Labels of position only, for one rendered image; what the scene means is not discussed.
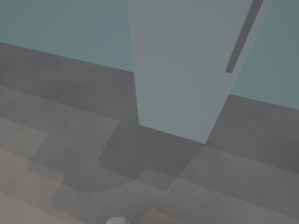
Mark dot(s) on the handle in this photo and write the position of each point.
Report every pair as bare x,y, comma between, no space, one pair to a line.
240,42

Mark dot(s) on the fridge door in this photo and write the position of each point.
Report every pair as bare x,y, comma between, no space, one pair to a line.
180,51

